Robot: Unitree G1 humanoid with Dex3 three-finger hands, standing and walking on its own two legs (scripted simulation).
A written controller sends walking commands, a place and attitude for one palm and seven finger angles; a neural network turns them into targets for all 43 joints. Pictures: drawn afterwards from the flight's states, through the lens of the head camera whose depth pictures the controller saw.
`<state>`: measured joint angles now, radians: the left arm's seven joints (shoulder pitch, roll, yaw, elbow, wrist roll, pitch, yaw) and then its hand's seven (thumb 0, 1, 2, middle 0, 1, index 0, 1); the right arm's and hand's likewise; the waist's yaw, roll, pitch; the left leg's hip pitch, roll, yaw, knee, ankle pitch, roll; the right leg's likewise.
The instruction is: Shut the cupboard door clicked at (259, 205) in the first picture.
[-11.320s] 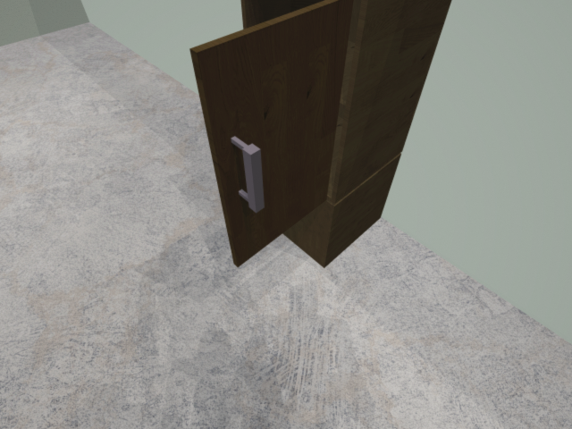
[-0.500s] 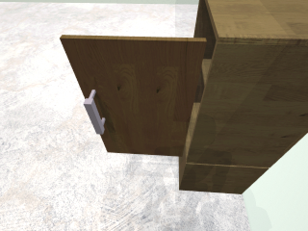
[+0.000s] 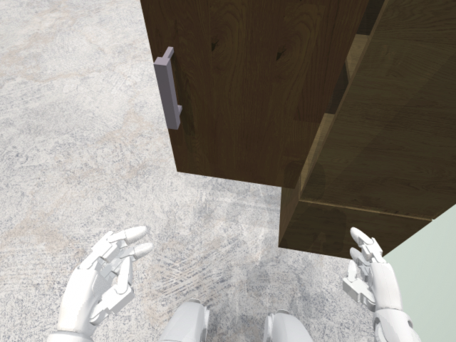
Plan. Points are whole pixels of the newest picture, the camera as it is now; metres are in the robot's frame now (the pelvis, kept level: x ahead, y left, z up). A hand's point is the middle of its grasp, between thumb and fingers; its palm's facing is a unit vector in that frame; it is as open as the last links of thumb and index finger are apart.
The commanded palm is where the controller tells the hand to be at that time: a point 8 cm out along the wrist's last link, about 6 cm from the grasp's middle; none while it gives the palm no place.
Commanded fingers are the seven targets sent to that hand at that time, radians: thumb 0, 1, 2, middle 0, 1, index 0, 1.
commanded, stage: raise the hand and make a fist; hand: left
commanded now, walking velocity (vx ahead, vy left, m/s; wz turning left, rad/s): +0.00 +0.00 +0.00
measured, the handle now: (171, 90) +0.57 +0.19 +0.10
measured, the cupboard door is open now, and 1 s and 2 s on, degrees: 90 90 90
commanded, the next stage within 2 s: bring the fist close to the handle in 1.44 s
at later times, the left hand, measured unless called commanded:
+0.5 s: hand (115, 254) +0.22 +0.20 +0.08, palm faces -0.04 -1.00 -0.04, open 3.6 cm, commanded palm +0.20 +0.25 +0.08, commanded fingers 0.00 0.90 0.90 -1.10 -1.28 -1.10 -1.28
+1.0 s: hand (111, 226) +0.25 +0.20 +0.10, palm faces -0.03 -1.00 -0.05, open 3.1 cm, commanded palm +0.23 +0.26 +0.11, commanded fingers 0.00 0.90 0.90 -1.30 -1.50 -1.30 -1.50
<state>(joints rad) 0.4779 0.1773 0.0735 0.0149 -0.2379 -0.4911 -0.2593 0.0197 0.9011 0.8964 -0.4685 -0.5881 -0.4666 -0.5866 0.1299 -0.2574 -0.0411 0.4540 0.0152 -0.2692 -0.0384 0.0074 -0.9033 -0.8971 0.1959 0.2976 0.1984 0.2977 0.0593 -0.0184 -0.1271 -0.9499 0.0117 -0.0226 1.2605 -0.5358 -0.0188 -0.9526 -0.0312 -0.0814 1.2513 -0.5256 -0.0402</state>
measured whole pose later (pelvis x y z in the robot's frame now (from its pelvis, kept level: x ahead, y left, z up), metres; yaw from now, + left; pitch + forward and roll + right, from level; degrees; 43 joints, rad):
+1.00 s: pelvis +0.03 +0.02 +0.04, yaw +0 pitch +13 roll -2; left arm 0.39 0.26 0.16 -0.10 -0.28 -0.29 -0.28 0.02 0.90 0.90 -1.28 -1.48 -1.28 -1.48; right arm 0.26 -0.23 0.04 0.48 0.01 -0.19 -0.06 0.01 -0.90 -0.90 0.20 0.30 0.20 0.30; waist 0.02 0.04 -0.12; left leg -0.80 0.01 -0.04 1.10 -0.52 0.00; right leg -0.78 -0.01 -0.09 1.05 -0.49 -0.01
